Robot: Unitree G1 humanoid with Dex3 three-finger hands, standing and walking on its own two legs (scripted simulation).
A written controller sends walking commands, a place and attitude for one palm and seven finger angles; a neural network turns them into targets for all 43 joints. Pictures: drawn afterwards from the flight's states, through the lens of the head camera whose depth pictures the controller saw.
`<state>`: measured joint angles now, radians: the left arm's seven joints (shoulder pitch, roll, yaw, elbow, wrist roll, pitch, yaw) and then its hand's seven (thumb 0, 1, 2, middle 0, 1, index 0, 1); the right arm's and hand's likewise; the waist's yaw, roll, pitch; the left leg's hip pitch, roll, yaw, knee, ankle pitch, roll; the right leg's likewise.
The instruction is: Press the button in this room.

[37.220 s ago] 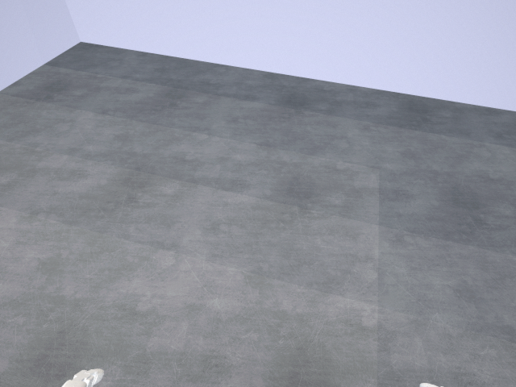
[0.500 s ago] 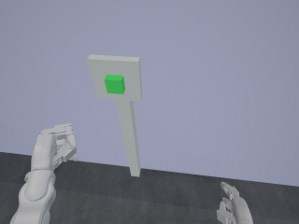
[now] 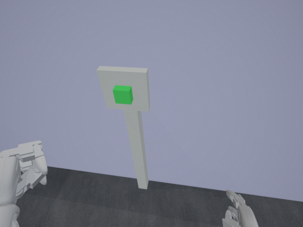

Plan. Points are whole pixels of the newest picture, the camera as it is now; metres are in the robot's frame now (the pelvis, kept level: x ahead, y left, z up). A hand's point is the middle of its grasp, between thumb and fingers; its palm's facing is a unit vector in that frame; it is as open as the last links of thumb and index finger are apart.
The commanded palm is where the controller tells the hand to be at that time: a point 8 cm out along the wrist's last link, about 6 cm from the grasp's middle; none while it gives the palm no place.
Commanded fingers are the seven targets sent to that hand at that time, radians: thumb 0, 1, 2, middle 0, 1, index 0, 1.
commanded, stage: draw the hand back to the body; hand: left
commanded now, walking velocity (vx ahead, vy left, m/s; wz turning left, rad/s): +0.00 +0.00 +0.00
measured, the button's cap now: (123, 94) +0.53 +0.18 +0.08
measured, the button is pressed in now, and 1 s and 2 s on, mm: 0 0 0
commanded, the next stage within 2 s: step back with the hand held close in 0.20 s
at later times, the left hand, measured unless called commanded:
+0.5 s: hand (42, 173) +0.16 +0.25 +0.15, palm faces +0.39 -0.81 -0.44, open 3.1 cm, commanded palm +0.10 +0.28 +0.17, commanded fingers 0.00 0.90 0.90 -1.30 -1.50 -1.30 -1.50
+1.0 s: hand (11, 210) +0.10 +0.27 +0.14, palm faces +0.37 -0.82 -0.44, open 3.1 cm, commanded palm +0.04 +0.31 +0.17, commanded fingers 0.00 0.90 0.90 -1.30 -1.50 -1.30 -1.50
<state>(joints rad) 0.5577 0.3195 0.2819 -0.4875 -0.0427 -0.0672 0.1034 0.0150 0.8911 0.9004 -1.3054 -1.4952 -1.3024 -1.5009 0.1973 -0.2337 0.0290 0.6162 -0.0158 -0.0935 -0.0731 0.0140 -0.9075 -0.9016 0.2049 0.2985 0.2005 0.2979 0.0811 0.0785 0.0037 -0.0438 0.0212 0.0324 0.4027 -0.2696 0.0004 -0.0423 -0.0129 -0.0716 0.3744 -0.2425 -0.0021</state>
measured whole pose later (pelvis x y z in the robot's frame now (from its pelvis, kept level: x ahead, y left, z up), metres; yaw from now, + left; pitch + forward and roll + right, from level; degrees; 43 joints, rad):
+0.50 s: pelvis -0.03 +0.00 +0.00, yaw +1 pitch -1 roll -1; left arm 0.55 0.33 0.33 -0.47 -0.04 -0.13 0.11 0.01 0.89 0.90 -1.31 -1.50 -1.30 -1.50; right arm 0.18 -0.24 0.02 0.59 -0.02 -0.04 -0.07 0.01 -0.91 -0.90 0.21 0.30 0.20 0.30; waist 0.02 0.06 0.01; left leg -0.18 0.03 0.02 0.44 -0.24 0.00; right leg -0.15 0.00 -0.09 0.36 -0.19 -0.01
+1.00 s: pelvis -0.09 +0.03 -0.01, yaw +0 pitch +0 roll -2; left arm 0.62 0.37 0.35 -0.58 -0.01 -0.20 0.14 0.01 0.89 0.90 -1.31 -1.49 -1.30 -1.50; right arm 0.18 -0.22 0.01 0.53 -0.01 -0.04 -0.08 0.01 -0.91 -0.90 0.21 0.30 0.20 0.30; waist 0.01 0.00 0.02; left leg -0.39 0.01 0.03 0.59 -0.22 0.04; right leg -0.35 -0.03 -0.07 0.49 -0.14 0.02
